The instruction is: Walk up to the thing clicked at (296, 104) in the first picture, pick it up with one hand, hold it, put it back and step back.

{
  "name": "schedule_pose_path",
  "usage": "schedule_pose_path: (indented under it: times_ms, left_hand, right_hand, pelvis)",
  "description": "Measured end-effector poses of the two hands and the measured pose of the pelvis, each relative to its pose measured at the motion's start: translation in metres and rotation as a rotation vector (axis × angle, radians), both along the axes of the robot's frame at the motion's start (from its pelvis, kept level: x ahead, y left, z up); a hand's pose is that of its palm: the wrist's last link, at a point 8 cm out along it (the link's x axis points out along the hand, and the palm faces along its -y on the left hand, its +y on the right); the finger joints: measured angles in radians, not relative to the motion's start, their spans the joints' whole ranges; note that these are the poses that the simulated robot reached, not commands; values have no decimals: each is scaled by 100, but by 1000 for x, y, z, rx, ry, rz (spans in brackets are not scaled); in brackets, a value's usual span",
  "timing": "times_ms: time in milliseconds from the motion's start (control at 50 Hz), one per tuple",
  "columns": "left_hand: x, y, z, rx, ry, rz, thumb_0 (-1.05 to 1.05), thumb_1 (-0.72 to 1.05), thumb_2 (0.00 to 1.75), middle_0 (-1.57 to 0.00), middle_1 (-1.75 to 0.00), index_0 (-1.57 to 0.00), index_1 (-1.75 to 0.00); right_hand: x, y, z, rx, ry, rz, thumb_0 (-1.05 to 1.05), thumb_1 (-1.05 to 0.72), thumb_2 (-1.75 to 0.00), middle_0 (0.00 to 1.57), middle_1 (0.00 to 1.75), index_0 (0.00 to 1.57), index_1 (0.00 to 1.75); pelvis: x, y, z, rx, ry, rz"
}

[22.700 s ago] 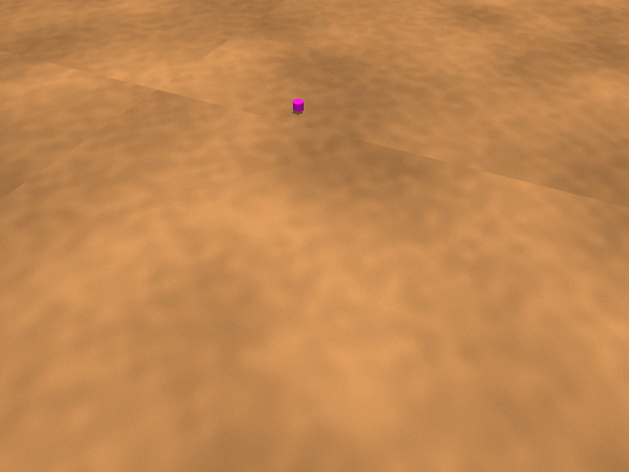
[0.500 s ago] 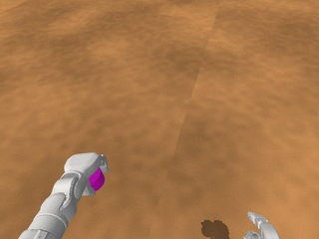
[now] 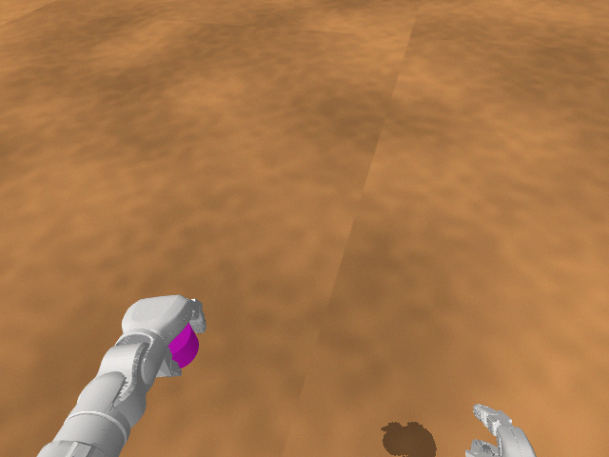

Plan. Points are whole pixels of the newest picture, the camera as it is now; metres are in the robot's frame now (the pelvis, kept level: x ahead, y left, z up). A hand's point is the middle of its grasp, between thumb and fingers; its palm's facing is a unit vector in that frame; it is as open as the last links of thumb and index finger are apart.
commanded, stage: crouch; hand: left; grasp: from above
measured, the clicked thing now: (173, 342) +0.31 +0.23 -0.06
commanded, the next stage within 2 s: lower in 1.86 s
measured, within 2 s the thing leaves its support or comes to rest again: neither
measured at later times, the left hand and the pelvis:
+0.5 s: hand (196, 379) +0.32 +0.24 -0.25, palm faces -0.42 +0.03 -0.91, open 8.4 cm; pelvis -0.04 +0.01 -0.13, yaw +1 degrees
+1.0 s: hand (216, 405) +0.33 +0.26 -0.47, palm faces -0.46 -0.02 -0.89, open 8.3 cm; pelvis -0.07 +0.00 -0.31, yaw -2 degrees
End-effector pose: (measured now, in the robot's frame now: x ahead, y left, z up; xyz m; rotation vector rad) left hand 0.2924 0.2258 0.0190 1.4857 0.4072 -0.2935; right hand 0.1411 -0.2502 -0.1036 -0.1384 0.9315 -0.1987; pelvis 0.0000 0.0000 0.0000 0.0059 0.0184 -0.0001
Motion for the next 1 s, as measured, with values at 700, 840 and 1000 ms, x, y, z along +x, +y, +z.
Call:
schedule_pose_path:
  times_ms: [700, 840, 1000]
  left_hand:
    - [42, 20, -306, 87, -5, -14, -1, 17, 42, -69, -56, -83, -55]
    - [41, 27, -374, 67, 51, -12, -1, 17, 40, -70, -55, -84, -54]
    - [47, 33, -435, 43, 25, -25, -1, 17, 39, -72, -53, -86, -51]
  right_hand:
    - [-149, -14, -229, -117, 400, -52, 1, -90, -89, 20, 30, 20, 30]
    - [-152, -7, -280, -100, 421, -14, 1, -90, -89, 20, 30, 20, 30]
    - [-134, -16, -320, -133, 419, 60, 1, -90, -89, 20, 30, 20, 30]
  pelvis:
    - [-61, 10, -214, -59, 529, 9]
    - [-67, 9, -262, -72, 591, 8]
    - [-67, 4, -308, -89, 632, -1]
